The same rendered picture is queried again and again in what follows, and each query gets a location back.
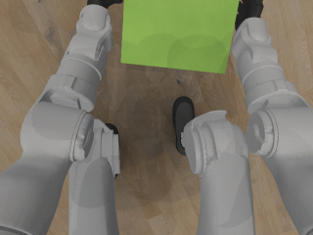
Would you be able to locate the robot right thigh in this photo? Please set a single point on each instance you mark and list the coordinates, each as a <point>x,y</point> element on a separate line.
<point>215,156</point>

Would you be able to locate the robot right forearm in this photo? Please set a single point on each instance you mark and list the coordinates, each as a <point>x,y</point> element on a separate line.
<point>257,66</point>

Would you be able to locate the robot left forearm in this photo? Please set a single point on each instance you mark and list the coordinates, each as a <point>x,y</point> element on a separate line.
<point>82,66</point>

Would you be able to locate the right robot upper arm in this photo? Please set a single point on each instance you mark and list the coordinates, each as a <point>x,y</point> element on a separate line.
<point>283,138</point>

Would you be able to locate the robot right hand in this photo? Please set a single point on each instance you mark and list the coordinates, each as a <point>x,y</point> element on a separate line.
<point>248,9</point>

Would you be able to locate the carton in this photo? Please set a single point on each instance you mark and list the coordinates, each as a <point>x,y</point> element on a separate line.
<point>191,35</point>

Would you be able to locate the left robot upper arm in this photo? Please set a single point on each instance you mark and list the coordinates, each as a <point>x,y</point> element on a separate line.
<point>54,136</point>

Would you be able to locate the left robot foot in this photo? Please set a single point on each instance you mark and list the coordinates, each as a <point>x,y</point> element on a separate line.
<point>115,132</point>

